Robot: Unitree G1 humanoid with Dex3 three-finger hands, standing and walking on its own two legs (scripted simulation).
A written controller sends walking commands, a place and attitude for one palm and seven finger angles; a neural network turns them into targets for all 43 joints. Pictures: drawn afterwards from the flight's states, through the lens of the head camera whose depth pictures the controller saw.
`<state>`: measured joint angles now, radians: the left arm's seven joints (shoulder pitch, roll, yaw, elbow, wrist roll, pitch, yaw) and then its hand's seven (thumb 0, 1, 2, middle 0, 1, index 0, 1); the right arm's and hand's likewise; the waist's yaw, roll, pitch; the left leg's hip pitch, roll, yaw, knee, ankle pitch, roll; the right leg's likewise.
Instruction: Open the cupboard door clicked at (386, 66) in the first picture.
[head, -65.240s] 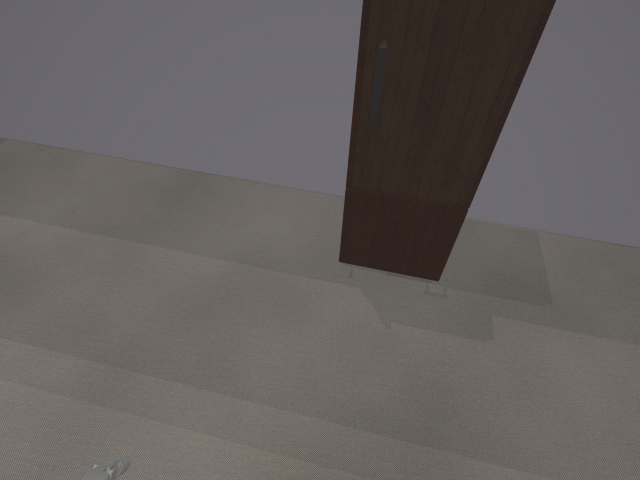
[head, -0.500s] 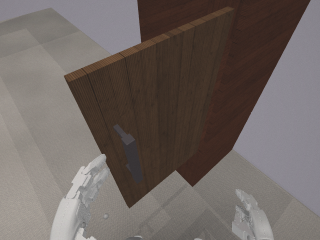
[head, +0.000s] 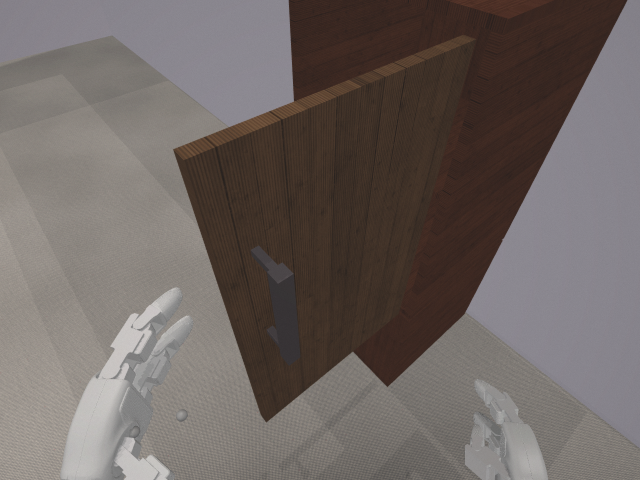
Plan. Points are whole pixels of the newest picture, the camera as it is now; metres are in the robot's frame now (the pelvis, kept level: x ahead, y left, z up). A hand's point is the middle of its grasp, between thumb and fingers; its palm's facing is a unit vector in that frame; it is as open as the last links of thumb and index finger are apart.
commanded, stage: draw the hand back to the body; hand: left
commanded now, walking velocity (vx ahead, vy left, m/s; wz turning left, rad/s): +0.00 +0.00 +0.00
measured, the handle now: (276, 310) +0.29 +0.08 +0.09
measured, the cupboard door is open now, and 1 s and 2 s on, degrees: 89 89 89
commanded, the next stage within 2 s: step back with the hand held close in 1.34 s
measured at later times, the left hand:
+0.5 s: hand (100, 368) +0.19 +0.21 +0.15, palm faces +0.24 -0.92 -0.32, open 14.5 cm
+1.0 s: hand (21, 285) +0.22 +0.27 +0.22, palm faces +0.45 -0.80 -0.39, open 8.7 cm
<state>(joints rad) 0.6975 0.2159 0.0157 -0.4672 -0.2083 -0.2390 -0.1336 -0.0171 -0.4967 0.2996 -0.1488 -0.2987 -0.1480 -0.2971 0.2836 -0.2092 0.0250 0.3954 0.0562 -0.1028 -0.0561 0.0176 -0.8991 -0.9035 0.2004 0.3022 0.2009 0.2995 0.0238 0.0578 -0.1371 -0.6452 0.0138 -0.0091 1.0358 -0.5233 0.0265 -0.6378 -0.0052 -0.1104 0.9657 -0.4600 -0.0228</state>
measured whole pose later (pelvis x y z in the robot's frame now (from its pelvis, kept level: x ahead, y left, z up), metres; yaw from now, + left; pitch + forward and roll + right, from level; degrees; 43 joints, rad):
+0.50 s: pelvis +0.02 +0.02 +0.04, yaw +0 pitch +1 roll -2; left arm 0.67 0.30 0.11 -0.54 -0.06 -0.01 0.10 -0.01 -0.19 0.43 -0.16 -0.30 -0.16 -0.30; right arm 0.28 -0.21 0.06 0.48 0.03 -0.13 -0.10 0.02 -0.90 -0.90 0.20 0.30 0.20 0.30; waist 0.06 0.06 -0.08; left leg -0.35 -0.01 0.02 0.75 -0.43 0.05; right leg -0.35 -0.02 -0.08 0.68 -0.36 0.01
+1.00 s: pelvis +0.03 +0.01 +0.06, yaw -1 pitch -4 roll -1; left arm 0.48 0.36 0.33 -0.45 -0.07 -0.04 0.12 0.00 0.67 0.80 -0.20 -0.30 -0.20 -0.30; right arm 0.20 -0.23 0.04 0.61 0.01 -0.12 -0.08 0.02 -0.90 -0.90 0.20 0.30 0.20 0.30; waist 0.08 0.06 0.00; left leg -0.09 -0.01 0.03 0.47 -0.31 0.03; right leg -0.11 0.00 -0.07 0.43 -0.26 0.00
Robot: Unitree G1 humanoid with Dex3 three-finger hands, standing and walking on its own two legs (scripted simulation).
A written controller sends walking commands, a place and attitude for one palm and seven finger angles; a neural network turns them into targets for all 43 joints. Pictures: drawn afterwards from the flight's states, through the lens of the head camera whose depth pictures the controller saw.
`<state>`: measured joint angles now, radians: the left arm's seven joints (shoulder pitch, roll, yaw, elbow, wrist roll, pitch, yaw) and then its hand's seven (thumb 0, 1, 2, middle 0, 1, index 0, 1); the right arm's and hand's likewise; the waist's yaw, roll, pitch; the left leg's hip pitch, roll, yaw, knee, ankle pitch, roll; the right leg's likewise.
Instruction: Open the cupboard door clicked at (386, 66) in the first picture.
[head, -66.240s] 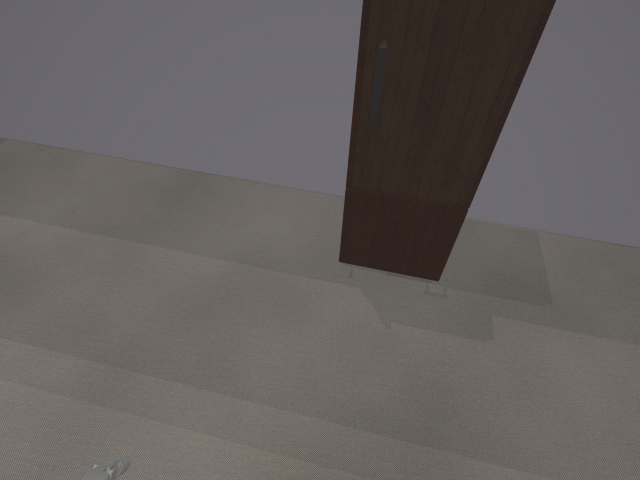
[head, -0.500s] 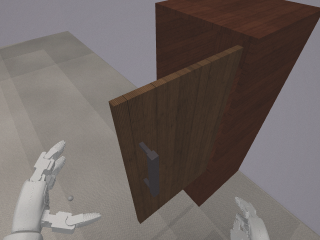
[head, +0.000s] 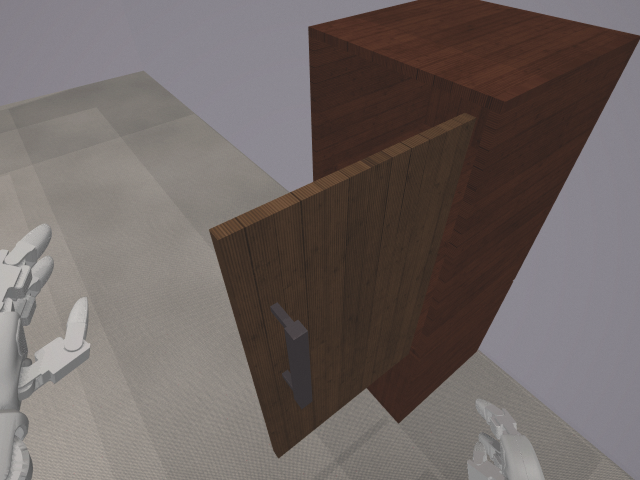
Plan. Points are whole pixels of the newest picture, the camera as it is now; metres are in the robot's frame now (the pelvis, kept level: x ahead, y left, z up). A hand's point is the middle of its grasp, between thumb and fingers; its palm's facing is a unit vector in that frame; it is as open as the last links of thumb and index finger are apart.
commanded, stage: draw the hand back to the body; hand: left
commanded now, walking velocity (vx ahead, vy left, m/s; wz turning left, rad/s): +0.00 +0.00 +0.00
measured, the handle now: (291, 358) +0.26 +0.08 +0.03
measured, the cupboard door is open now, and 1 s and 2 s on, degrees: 89 89 89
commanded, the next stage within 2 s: step back with the hand held close in 0.34 s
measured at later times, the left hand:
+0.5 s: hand (82, 350) +0.18 +0.25 +0.16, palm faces +0.46 -0.80 -0.38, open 7.4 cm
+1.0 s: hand (22, 396) +0.13 +0.28 +0.15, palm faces +0.40 -0.77 -0.50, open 7.4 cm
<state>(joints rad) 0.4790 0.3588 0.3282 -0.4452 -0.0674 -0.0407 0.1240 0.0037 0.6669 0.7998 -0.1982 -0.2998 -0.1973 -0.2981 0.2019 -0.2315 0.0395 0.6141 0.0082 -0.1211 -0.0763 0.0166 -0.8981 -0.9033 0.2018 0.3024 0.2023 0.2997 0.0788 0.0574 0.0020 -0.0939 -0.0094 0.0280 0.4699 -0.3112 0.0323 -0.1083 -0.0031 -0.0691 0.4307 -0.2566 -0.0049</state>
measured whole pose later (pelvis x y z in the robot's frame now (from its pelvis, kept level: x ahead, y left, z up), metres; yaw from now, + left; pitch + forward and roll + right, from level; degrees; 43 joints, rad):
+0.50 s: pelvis -0.01 -0.01 +0.00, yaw +0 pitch -5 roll -1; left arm 0.46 0.33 0.33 -0.38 -0.07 -0.07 0.11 0.01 0.89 0.90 -0.21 -0.30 -0.21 -0.30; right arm 0.19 -0.22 0.03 0.64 0.01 -0.11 -0.07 0.02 -0.90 -0.90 0.20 0.30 0.20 0.30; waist 0.07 0.07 0.03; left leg -0.07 0.00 0.03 0.43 -0.27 0.02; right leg -0.08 0.01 -0.07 0.38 -0.22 -0.02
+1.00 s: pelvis -0.07 +0.02 -0.01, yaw -1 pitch -1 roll +0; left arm 0.55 0.42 0.44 -0.50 -0.03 -0.17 0.14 0.01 0.89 0.90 -0.21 -0.30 -0.21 -0.30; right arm 0.19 -0.22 0.00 0.55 0.01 -0.04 -0.08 0.02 -0.90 -0.90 0.20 0.30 0.20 0.30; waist 0.01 -0.01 0.05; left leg -0.31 -0.03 0.07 0.57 -0.25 0.07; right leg -0.34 -0.03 -0.03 0.55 -0.19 0.02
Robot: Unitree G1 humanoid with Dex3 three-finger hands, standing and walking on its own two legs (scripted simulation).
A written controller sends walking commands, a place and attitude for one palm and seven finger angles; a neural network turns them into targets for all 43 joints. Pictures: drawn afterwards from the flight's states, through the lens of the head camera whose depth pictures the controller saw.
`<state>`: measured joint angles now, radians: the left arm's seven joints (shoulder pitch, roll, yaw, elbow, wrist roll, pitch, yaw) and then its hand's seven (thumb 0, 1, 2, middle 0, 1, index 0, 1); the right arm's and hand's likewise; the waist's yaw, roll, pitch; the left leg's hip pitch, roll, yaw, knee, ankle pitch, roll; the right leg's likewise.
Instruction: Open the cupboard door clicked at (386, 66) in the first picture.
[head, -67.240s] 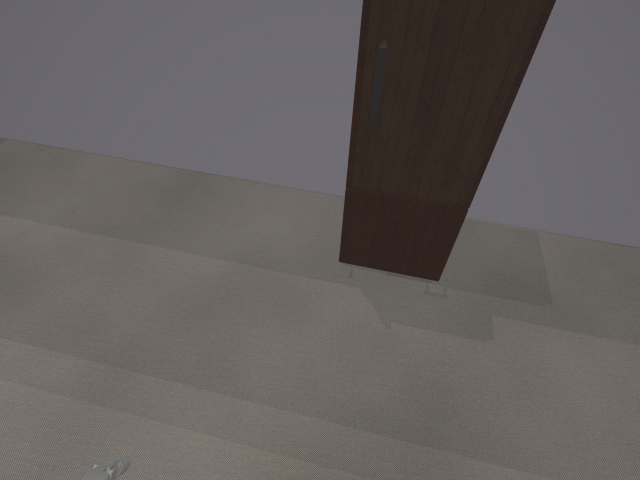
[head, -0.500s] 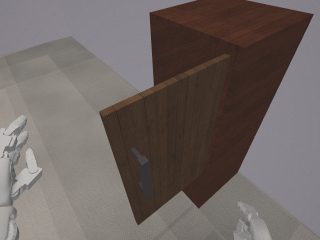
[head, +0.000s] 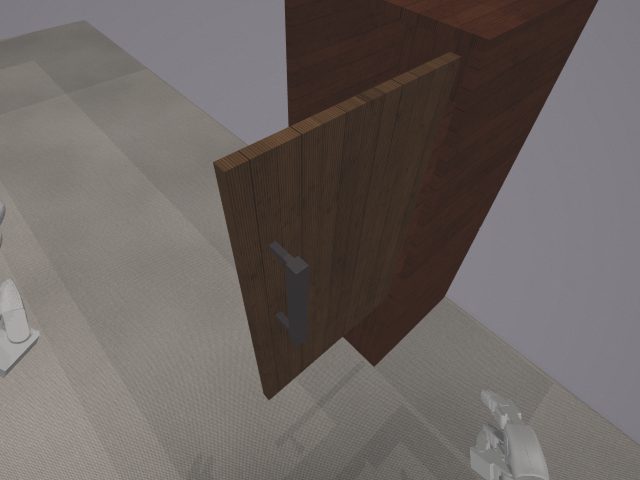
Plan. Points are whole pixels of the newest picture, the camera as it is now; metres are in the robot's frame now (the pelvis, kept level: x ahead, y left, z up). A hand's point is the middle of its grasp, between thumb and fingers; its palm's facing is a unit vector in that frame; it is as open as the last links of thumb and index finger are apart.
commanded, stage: step back with the hand held close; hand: left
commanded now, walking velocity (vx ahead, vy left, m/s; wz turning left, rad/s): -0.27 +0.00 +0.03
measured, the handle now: (288, 297) +0.33 +0.07 +0.04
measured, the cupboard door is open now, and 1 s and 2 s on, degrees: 89 89 89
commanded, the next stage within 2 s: stop stepping back and stand still in 0.68 s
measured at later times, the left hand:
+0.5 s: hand out of the picture +0.14 +0.27 +0.18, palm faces +0.46 -0.77 -0.44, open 7.4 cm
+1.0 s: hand out of the picture +0.06 +0.21 +0.16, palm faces +0.35 -0.81 -0.48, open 7.4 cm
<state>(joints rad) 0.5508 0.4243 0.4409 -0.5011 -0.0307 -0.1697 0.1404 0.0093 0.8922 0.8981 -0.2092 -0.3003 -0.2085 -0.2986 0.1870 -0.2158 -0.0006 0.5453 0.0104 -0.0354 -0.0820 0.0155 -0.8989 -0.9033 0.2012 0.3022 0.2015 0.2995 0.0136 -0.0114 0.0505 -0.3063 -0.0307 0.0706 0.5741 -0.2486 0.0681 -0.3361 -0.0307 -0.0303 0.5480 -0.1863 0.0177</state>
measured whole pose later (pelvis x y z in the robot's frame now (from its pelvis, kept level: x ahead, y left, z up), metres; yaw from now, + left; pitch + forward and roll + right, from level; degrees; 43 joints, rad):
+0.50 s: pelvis -0.06 +0.00 +0.01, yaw +0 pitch +4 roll -4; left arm 0.56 0.42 0.47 -0.57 -0.05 -0.20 0.18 0.01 0.89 0.90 -0.21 -0.30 -0.21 -0.30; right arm 0.21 -0.15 0.02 0.64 -0.01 -0.13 -0.05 0.02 -0.90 -0.90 0.20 0.30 0.20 0.30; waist 0.01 0.00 -0.01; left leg -0.42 0.03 0.03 0.38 -0.04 0.06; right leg -0.27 0.05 -0.01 0.84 -0.50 0.02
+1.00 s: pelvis -0.16 -0.04 +0.01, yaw -3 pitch -1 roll +1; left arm 0.52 0.44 0.40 -0.44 -0.05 -0.13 0.14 0.01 0.89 0.90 -0.21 -0.30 -0.21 -0.30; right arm 0.17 -0.23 0.00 0.60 0.01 -0.10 -0.07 0.02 -0.90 -0.90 0.20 0.30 0.20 0.30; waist -0.02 -0.03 0.02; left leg -0.31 -0.04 0.05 0.43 -0.10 0.04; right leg -0.29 0.02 0.00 0.71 -0.47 0.02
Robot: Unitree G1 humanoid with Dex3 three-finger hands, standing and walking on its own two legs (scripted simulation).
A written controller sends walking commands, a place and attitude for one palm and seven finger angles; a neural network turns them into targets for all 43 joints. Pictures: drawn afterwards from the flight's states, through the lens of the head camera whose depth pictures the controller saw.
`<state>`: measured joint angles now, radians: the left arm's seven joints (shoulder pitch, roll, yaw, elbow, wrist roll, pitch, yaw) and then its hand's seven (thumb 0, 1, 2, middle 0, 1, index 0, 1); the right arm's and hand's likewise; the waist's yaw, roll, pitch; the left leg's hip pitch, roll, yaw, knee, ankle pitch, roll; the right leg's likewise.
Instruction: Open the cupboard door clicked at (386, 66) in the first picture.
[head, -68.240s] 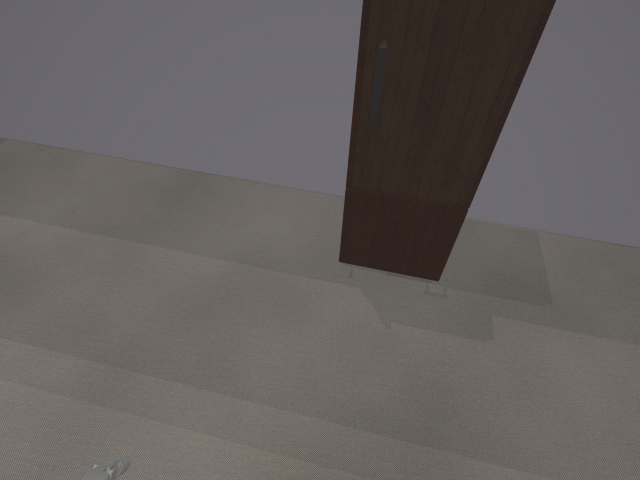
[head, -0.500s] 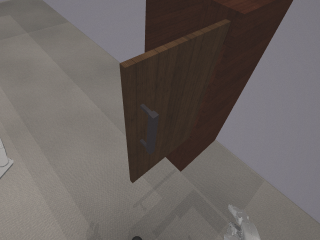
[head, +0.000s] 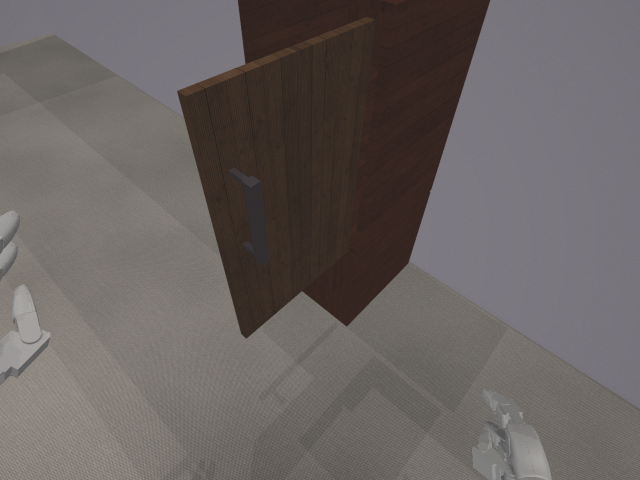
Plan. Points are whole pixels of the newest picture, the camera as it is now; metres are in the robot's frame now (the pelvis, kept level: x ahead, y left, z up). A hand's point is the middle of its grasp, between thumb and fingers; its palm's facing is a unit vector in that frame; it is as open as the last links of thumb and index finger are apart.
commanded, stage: stop stepping back and stand still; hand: left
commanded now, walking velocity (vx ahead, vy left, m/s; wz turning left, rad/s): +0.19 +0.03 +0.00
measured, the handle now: (249, 219) +0.49 +0.14 +0.03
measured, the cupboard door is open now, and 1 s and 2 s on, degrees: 89 89 89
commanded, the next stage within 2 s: let the arm hang, fingers relaxed in 0.90 s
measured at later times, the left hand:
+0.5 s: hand out of the picture +0.13 +0.28 +0.16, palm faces +0.47 -0.74 -0.48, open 7.4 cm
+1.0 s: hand out of the picture +0.12 +0.28 +0.16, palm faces +0.47 -0.75 -0.46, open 7.4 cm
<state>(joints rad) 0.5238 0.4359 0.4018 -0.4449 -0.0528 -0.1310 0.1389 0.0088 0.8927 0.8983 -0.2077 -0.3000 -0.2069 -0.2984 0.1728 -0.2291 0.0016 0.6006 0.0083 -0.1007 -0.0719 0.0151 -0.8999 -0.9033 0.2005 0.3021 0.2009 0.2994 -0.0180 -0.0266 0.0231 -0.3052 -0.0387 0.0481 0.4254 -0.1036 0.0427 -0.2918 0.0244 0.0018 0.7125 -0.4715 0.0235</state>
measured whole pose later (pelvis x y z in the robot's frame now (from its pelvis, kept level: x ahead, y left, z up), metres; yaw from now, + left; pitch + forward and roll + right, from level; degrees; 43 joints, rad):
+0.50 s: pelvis -0.05 +0.00 +0.00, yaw +3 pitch -1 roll +1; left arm 0.57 0.41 0.41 -0.47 -0.01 -0.21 0.16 0.01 0.89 0.90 -0.21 -0.30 -0.21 -0.30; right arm 0.26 -0.21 -0.01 0.64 0.00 -0.13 -0.07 0.02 -0.90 -0.90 0.20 0.30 0.20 0.30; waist 0.00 -0.04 0.00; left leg -0.14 0.00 0.07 0.50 -0.34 0.01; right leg -0.31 -0.03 -0.07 0.55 -0.22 -0.02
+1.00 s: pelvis -0.07 +0.01 +0.00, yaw +3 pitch -2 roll +0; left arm 0.52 0.38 0.40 -0.46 -0.02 -0.22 0.15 0.01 0.89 0.90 -0.21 -0.30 -0.21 -0.30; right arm 0.23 -0.21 0.01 0.63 0.00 -0.13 -0.06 0.02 -0.90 -0.90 0.20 0.30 0.20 0.30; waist 0.01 -0.01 0.05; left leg -0.14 0.01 0.08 0.48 -0.31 0.02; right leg -0.28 -0.02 -0.07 0.46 -0.14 -0.01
